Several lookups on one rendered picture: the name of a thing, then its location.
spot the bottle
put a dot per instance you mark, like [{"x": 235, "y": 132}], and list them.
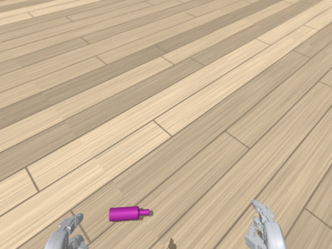
[{"x": 126, "y": 213}]

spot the left robot hand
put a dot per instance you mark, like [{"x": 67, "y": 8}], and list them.
[{"x": 59, "y": 239}]

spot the right robot hand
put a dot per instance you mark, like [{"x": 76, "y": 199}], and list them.
[{"x": 270, "y": 231}]

